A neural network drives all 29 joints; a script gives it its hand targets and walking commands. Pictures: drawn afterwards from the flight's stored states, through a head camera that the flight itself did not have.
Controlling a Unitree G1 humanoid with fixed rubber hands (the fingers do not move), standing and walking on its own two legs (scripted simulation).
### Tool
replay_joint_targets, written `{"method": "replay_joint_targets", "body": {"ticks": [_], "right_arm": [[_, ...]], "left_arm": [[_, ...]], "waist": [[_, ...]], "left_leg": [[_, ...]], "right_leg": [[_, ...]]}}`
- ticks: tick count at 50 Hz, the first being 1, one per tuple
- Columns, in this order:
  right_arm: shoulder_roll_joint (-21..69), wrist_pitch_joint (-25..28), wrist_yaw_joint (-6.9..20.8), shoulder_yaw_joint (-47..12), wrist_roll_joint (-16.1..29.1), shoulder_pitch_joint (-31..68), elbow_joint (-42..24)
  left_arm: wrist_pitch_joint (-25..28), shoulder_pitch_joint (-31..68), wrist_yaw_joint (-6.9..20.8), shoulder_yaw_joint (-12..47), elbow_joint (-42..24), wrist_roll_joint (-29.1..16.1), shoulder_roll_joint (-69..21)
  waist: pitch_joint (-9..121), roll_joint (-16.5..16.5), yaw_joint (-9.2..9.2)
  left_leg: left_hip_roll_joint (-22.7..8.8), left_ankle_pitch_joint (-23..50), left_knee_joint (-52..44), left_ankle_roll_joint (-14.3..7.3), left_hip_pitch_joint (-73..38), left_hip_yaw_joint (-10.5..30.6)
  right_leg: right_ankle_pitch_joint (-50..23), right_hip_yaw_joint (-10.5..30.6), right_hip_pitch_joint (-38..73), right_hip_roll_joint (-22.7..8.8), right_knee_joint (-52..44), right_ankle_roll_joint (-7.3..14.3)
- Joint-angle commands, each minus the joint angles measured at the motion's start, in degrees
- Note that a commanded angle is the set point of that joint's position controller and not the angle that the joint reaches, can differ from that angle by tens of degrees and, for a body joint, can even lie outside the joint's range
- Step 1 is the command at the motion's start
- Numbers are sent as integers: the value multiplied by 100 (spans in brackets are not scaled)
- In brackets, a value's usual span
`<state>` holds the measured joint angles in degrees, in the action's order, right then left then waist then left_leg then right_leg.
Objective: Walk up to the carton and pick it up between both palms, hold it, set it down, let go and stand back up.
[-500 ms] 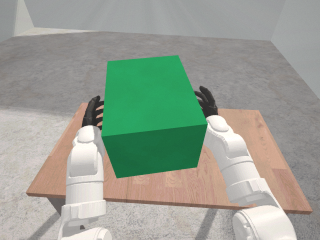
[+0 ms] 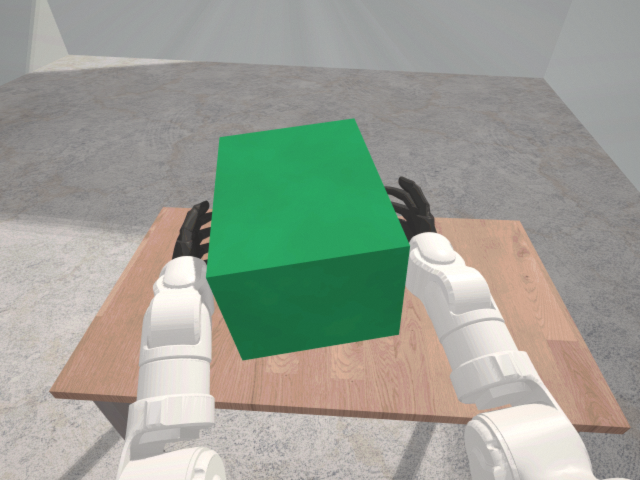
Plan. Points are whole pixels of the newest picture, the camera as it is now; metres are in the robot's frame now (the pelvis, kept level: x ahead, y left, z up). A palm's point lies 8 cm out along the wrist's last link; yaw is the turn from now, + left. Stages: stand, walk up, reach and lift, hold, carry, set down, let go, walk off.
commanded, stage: hold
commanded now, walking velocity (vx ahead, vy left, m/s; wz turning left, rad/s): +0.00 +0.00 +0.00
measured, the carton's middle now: (303, 229) +0.40 +0.03 +0.15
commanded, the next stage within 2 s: none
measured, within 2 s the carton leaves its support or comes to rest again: neither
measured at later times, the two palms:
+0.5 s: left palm (201, 259) +0.35 +0.16 +0.14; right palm (428, 247) +0.36 -0.13 +0.15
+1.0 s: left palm (183, 261) +0.34 +0.17 +0.15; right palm (418, 232) +0.36 -0.11 +0.17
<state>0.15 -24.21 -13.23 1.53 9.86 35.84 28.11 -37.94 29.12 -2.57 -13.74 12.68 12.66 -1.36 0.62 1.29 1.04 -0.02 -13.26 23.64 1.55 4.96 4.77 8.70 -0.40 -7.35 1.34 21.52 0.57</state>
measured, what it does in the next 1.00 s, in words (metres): stands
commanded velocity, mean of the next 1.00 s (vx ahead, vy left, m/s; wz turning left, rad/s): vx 0.00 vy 0.00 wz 0.00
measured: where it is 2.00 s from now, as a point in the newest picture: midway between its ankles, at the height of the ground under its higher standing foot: outside the picture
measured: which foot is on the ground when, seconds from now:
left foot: down 0.00-1.00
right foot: down 0.00-1.00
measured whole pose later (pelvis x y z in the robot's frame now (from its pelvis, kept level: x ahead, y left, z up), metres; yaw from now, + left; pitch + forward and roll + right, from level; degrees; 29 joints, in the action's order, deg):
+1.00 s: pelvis -0.02 +0.00 +0.00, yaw +0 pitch -8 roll +0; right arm 2.3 -28.2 -14.2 6.2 10.5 41.7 27.5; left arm -41.2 35.0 0.6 -20.0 12.7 13.3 -1.6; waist -4.0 1.2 1.1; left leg 0.0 -11.9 23.6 1.5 4.0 4.9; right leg 7.4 -0.5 -6.3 1.3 21.5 0.8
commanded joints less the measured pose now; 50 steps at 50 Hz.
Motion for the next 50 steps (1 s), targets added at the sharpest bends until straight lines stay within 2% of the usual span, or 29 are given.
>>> {"method": "replay_joint_targets", "body": {"ticks": [1, 3, 5, 7, 10, 13, 17, 22, 26, 28, 29, 31, 34, 36, 38, 40, 41, 43, 46, 48, 50], "right_arm": [[3838, 427, 547, -3088, 1211, 4549, -3843], [3556, 244, 524, -2786, 1023, 4331, -3257], [3337, 56, 549, -2329, 715, 4158, -2365], [3187, -45, 586, -1876, 464, 4123, -1594], [2962, -156, 615, -1563, 352, 4377, -1249], [2953, -194, 696, -1450, 328, 4534, -1054], [3400, 71, 818, -1716, 442, 4867, -1388], [3925, 470, 838, -2565, 753, 5721, -2818], [4102, 590, 725, -3283, 1083, 5435, -3971], [4080, 532, 624, -3548, 1264, 5156, -4335], [4015, 474, 573, -3574, 1318, 5085, -4338], [3752, 279, 508, -3270, 1211, 4900, -3700], [3423, -40, 481, -2627, 857, 4456, -2363], [3191, -214, 461, -2283, 739, 4313, -1760], [2918, -350, 476, -1810, 579, 4234, -1183], [2801, -396, 577, -1343, 368, 4252, -745], [2838, -367, 641, -1195, 282, 4257, -634], [3062, -227, 737, -1154, 242, 4300, -626], [3524, 114, 860, -1370, 305, 4641, -947], [3699, 329, 934, -1587, 320, 5168, -1424], [3852, 514, 977, -1883, 380, 5657, -1962]], "left_arm": [[821, 5867, 316, 4790, -3499, -2164, -3950], [562, 5298, 373, 4374, -2636, -1804, -3740], [270, 4792, 612, 3634, -1589, -1212, -3574], [32, 4460, 903, 2888, -823, -636, -3456], [-165, 4299, 1245, 2240, -360, -179, -3233], [-120, 4551, 1355, 1970, -329, -126, -3073], [287, 5362, 1130, 2466, -1055, -698, -3251], [866, 6491, 614, 3800, -2333, -1667, -3745], [1007, 6146, 301, 4566, -3003, -2136, -4023], [906, 5578, 248, 4648, -3028, -2152, -4040], [803, 5278, 255, 4572, -2834, -2077, -4013], [533, 4714, 381, 4006, -1947, -1625, -3794], [41, 3872, 835, 2641, -617, -521, -3350], [-197, 3679, 1162, 2042, -257, -12, -3189], [-312, 3971, 1412, 1686, -147, 209, -2960], [-291, 4516, 1547, 1651, -175, 143, -2890], [-223, 4796, 1565, 1765, -315, 20, -2957], [-13, 5324, 1500, 2180, -822, -357, -3197], [443, 6207, 1148, 2964, -1587, -1040, -3512], [734, 6828, 875, 3531, -1991, -1469, -3761], [946, 7210, 620, 3967, -2189, -1785, -3919]], "waist": [[3934, -944, 823], [2827, -713, 772], [1710, -440, 748], [951, -252, 766], [966, -182, 650], [1475, -208, 538], [2655, -379, 591], [4718, -625, 527], [5341, -635, 439], [4991, -552, 384], [4574, -489, 368], [3233, -320, 350], [1443, 61, 338], [911, 113, 369], [717, -8, 396], [788, -198, 427], [968, -311, 493], [1507, -553, 691], [2520, -805, 913], [3453, -931, 899], [4153, -936, 789]], "left_leg": [[305, 3080, 163, 503, -225, 12], [321, 2104, -180, 374, 144, -90], [326, 1005, -596, 189, 452, -220], [311, 312, -906, 47, 566, -308], [287, 32, -1000, -29, 584, -399], [295, -5, -969, -26, 640, -450], [305, 350, -877, 49, 651, -404], [284, 1480, -375, 169, 264, -233], [289, 2451, 24, 217, 9, -109], [323, 2736, 91, 205, -13, -73], [347, 2683, 57, 183, 64, -64], [386, 1972, -223, 84, 367, -104], [426, 920, -713, -127, 540, -264], [410, 529, -878, -155, 531, -341], [361, 187, -956, -131, 553, -412], [307, -30, -967, -55, 576, -460], [289, -108, -978, 6, 625, -468], [250, -107, -997, 137, 700, -454], [230, 145, -910, 258, 653, -368], [179, 563, -712, 344, 378, -302], [157, 862, -500, 357, 104, -256]], "right_leg": [[-2924, -155, 1664, 248, 23, -255], [-2288, -133, 1560, 179, -180, -258], [-1595, -124, 1568, 54, -382, -276], [-989, -149, 1590, -36, -549, -290], [-490, -107, 1647, -74, -628, -222], [-96, -79, 1640, -51, -586, -171], [-545, -139, 1852, 39, -371, -217], [-1707, -159, 1936, 141, -42, -223], [-2771, -131, 1926, 227, 124, -250], [-3280, -106, 2085, 253, 154, -298], [-3389, -90, 2127, 248, 132, -327], [-2966, -59, 1980, 168, -70, -378], [-2263, -21, 1964, -39, -417, -474], [-1802, 17, 1972, -130, -545, -446], [-816, 18, 1680, -134, -667, -329], [260, -31, 1236, -78, -727, -175], [439, -52, 1169, -46, -688, -107], [234, -108, 1302, 28, -534, -46], [-194, -222, 1452, 112, -347, -66], [-381, -252, 1339, 155, -255, -36], [-475, -274, 1146, 174, -225, -37]]}}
